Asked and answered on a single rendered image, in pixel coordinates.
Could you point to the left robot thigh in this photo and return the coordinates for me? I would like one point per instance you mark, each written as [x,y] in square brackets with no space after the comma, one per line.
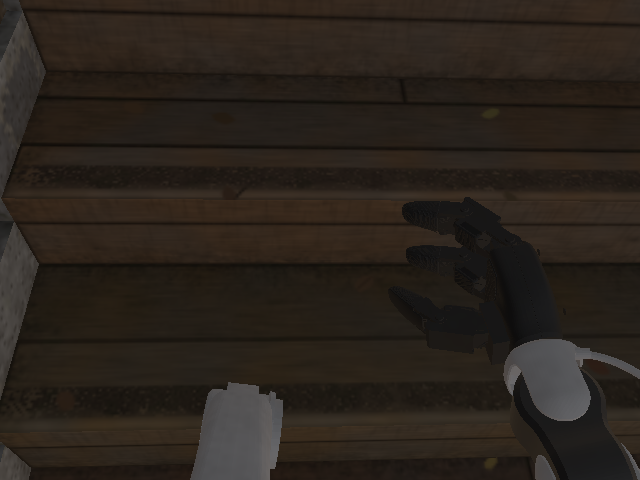
[240,435]

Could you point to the left robot shin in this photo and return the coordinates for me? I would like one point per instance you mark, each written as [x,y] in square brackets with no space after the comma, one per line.
[211,394]

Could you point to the robot right hand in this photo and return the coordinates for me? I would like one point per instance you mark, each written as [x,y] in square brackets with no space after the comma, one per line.
[494,265]

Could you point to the right robot forearm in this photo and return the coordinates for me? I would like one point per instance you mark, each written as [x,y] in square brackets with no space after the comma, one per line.
[558,414]

